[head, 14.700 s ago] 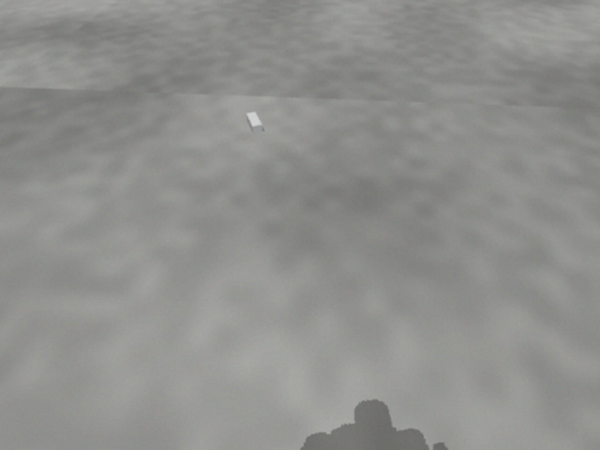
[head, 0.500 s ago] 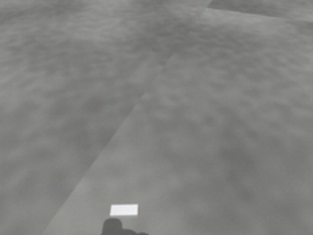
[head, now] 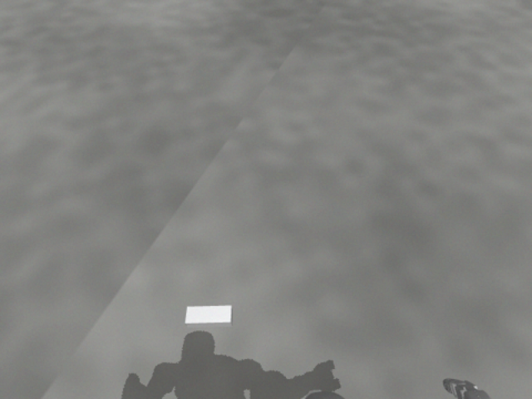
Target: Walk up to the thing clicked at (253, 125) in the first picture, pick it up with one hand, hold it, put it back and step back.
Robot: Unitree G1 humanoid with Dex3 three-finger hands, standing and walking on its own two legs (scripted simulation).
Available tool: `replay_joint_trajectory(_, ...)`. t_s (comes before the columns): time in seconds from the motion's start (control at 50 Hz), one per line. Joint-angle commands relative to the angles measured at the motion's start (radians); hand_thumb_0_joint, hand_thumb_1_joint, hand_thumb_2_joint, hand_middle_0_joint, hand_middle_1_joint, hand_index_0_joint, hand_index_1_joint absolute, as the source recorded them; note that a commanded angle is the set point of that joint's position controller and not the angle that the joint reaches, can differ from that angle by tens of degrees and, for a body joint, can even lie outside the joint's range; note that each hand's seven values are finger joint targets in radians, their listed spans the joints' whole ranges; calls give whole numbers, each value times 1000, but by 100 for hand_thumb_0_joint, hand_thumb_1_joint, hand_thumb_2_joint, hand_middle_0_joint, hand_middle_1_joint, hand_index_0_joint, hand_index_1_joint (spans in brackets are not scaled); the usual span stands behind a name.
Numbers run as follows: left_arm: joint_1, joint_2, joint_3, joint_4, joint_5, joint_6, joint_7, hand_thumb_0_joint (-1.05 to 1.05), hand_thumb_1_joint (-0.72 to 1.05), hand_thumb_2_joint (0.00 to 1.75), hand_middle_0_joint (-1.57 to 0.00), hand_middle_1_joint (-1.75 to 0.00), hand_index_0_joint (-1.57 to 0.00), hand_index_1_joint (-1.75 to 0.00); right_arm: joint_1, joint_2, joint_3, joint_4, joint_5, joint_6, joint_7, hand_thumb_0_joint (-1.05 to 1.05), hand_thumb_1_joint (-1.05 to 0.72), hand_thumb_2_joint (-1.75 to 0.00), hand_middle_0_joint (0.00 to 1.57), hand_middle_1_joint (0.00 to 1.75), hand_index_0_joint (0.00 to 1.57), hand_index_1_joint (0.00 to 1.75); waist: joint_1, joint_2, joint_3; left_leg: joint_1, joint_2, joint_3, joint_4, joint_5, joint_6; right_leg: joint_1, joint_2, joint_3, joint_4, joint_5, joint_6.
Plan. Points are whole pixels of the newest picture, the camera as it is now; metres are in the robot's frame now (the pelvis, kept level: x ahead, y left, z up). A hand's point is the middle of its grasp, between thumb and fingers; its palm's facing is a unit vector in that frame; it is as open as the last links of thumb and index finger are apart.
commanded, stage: walk up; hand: left
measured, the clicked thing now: (209, 316) +0.48 +0.22 -0.73
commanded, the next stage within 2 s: none
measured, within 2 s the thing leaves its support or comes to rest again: neither
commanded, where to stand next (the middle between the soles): +0.13 -0.01 m, yaw +0 degrees
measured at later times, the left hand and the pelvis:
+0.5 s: hand out of the picture -0.02 +0.28 -0.15, palm faces +0.08 -0.92 -0.39, open 7.4 cm; pelvis -0.13 +0.01 -0.01, yaw +6 degrees
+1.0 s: hand out of the picture -0.19 +0.27 -0.14, palm faces +0.01 -0.92 -0.39, open 7.4 cm; pelvis -0.25 +0.01 +0.00, yaw +0 degrees
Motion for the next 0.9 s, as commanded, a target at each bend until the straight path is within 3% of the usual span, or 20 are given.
replay_joint_trajectory(0.0, 131, 230, 69, -64, 17, -19, 4, 0, 90, 90, -20, -30, -20, -30, -83, -185, -44, -139, 4, 0, -14, 0, -90, -90, 20, 30, 20, 30, 56, -141, -135, -148, -12, -83, 237, -22, 74, 79, -219, 306, -320, 300, -66)
replay_joint_trajectory(0.02, 69, 293, 81, -105, 18, -29, 7, 0, 90, 90, -20, -30, -20, -30, -44, -145, -29, -137, 2, 8, -28, 0, -90, -90, 20, 30, 20, 30, 35, -219, -101, -191, -159, -141, 436, -348, 29, 25, -350, 489, -404, 481, -164)
replay_joint_trajectory(0.04, 32, 316, 84, -140, 25, -36, 14, 0, 90, 90, -20, -30, -20, -30, 19, -169, -37, -115, -4, 14, -42, 0, -90, -90, 20, 30, 20, 30, 24, -181, -138, -146, -144, -235, 577, -412, 27, -50, -400, 555, -398, 482, -239)
replay_joint_trajectory(0.1, -98, 220, 70, -192, 22, -35, 24, 0, 90, 90, -20, -30, -20, -30, 141, -221, -40, -70, 18, 9, -38, 0, -90, -90, 20, 30, 20, 30, -44, -92, -206, -158, -122, -237, 667, -223, 3, 31, -260, 283, -321, 350, -162)
replay_joint_trajectory(0.22, 70, 182, 78, -200, 19, -26, 36, 0, 90, 90, -20, -30, -20, -30, 114, -216, -16, -113, -9, -3, -48, 0, -90, -90, 20, 30, 20, 30, 56, -120, -251, -266, -104, -205, 477, -258, -32, 310, -265, 234, -262, 399, -162)
replay_joint_trajectory(0.3, 68, 203, 91, -227, 18, -19, 40, 0, 90, 90, -20, -30, -20, -30, 161, -214, -20, -108, -16, -2, -40, 0, -90, -90, 20, 30, 20, 30, 48, -160, -274, -155, -71, -133, 299, -258, -19, 286, -288, 228, -280, 360, -154)
replay_joint_trajectory(0.4, -28, 228, 91, -259, 16, -3, 26, 0, 90, 90, -20, -30, -20, -30, 337, -212, -44, -44, -24, 4, -7, 0, -90, -90, 20, 30, 20, 30, -45, -160, -264, 112, -43, -20, -65, -89, 71, 34, -244, 176, -318, -101, -58)
replay_joint_trajectory(0.42, -5, 197, 80, -256, 17, 1, 24, 0, 90, 90, -20, -30, -20, -30, 327, -232, -55, -52, -38, 0, -2, 0, -90, -90, 20, 30, 20, 30, -54, -49, -237, 127, 14, -141, -170, -91, 108, -52, -175, 131, -187, -187, -11)
replay_joint_trajectory(0.44, 6, 140, 65, -264, 7, -2, 22, 0, 90, 90, -20, -30, -20, -30, 269, -302, -67, -84, -57, -4, -1, 0, -90, -90, 20, 30, 20, 30, -50, 221, -180, 81, 243, -483, -321, -116, 185, -222, -12, 32, 72, -296, 32)
replay_joint_trajectory(0.46, -67, 181, 91, -263, 9, -7, 34, 0, 90, 90, -20, -30, -20, -30, 144, -395, -82, -128, -50, -3, 1, 0, -90, -90, 20, 30, 20, 30, -73, 303, -129, -154, 389, -607, -407, -82, 315, -154, 98, 56, 351, -362, 51)
replay_joint_trajectory(0.5, -7, 167, 94, -213, 4, 0, 37, 0, 90, 90, -20, -30, -20, -30, -7, -291, -46, -155, -58, -24, -17, 0, -90, -90, 20, 30, 20, 30, 21, 104, -79, -180, 290, -414, -324, 203, 251, -148, 127, 172, 588, -243, 39)
replay_joint_trajectory(0.52, 61, 154, 91, -190, -10, 4, 35, 0, 90, 90, -20, -30, -20, -30, -45, -267, -34, -167, -64, -27, -24, 0, -90, -90, 20, 30, 20, 30, 66, 86, -74, -164, 220, -307, -294, 247, 195, -161, 133, 187, 619, -185, 31)
replay_joint_trajectory(0.54, 97, 163, 96, -183, -10, 5, 29, 0, 90, 90, -20, -30, -20, -30, -38, -255, -33, -176, -54, -32, -28, 0, -90, -90, 20, 30, 20, 30, 72, 127, -73, -140, 215, -274, -273, 256, 192, -141, 116, 152, 622, -160, 32)
replay_joint_trajectory(0.66, 69, 139, 67, -217, 8, -16, 23, 0, 90, 90, -20, -30, -20, -30, 132, -242, -52, -173, -32, -30, -33, 0, -90, -90, 20, 30, 20, 30, -31, 184, -187, 268, 245, -252, -123, 549, 265, -173, 50, 65, 276, -239, 83)
replay_joint_trajectory(0.72, 83, 132, 60, -202, 8, -32, 17, 0, 90, 90, -20, -30, -20, -30, 150, -261, -54, -172, -31, -27, -31, 0, -90, -90, 20, 30, 20, 30, -46, 206, -236, 256, 228, -245, -94, 466, 223, -40, 20, -14, 12, -200, 60)
replay_joint_trajectory(0.78, 197, 138, 60, -135, 19, -58, 22, 0, 90, 90, -20, -30, -20, -30, 97, -248, -45, -189, -11, -13, -23, 0, -90, -90, 20, 30, 20, 30, 8, 145, -292, 163, 197, -204, 24, 402, 161, 171, 9, -29, -373, 90, 22)
replay_joint_trajectory(0.8, 182, 197, 77, -136, 29, -68, 25, 0, 90, 90, -20, -30, -20, -30, 105, -202, -26, -194, -7, -17, -19, 0, -90, -90, 20, 30, 20, 30, 0, 38, -284, -12, 142, -191, 76, 247, 111, 275, -78, 156, -341, 154, -6)
replay_joint_trajectory(0.82, 153, 269, 92, -152, 29, -73, 20, 0, 90, 90, -20, -30, -20, -30, 66, -168, -15, -223, 1, -23, -17, 0, -90, -90, 20, 30, 20, 30, 3, -131, -240, -187, -5, -119, 141, -51, 43, 272, -243, 376, -318, 228, -106)
replay_joint_trajectory(0.84, 103, 314, 96, -169, 27, -75, 19, 0, 90, 90, -20, -30, -20, -30, 14, -193, -27, -205, -5, -17, -31, 0, -90, -90, 20, 30, 20, 30, 47, -204, -212, -105, -33, -150, 330, -312, 15, 81, -391, 491, -319, 347, -246)
replay_joint_trajectory(0.88, 54, 231, 78, -186, 11, -79, 24, 0, 90, 90, -20, -30, -20, -30, 48, -208, -31, -178, 3, -19, -29, 0, -90, -90, 20, 30, 20, 30, 16, -67, -156, -115, -59, -231, 452, -265, 18, 59, -319, 329, -272, 454, -218)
